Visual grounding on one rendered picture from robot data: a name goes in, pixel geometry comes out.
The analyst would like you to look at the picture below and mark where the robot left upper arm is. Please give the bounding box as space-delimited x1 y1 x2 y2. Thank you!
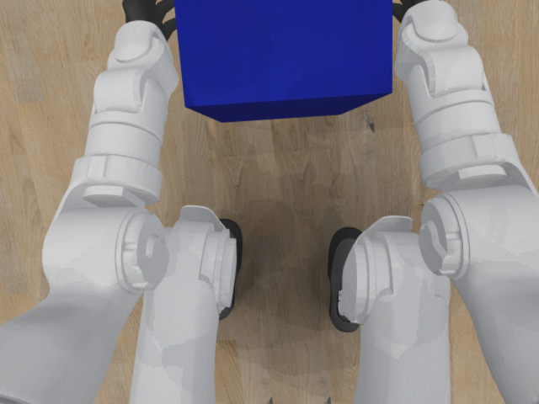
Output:
0 207 169 404

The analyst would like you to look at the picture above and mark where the left robot forearm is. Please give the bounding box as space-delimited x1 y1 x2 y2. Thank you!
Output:
42 20 179 272

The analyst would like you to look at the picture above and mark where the robot right thigh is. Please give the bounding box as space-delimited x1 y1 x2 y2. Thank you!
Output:
345 231 451 404

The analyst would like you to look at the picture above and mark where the left robot hand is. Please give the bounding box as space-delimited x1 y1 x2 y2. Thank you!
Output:
122 0 177 42

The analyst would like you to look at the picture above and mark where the robot right upper arm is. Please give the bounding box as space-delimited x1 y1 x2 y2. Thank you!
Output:
418 185 539 404

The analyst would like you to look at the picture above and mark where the robot right shin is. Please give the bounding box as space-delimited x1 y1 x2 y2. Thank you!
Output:
338 215 451 325

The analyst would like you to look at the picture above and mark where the carton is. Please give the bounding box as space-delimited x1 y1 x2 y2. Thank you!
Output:
174 0 392 123

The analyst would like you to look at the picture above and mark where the right robot forearm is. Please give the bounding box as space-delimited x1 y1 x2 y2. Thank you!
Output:
394 0 539 199

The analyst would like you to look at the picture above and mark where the right robot hand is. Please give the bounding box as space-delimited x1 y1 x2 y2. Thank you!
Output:
392 0 428 23

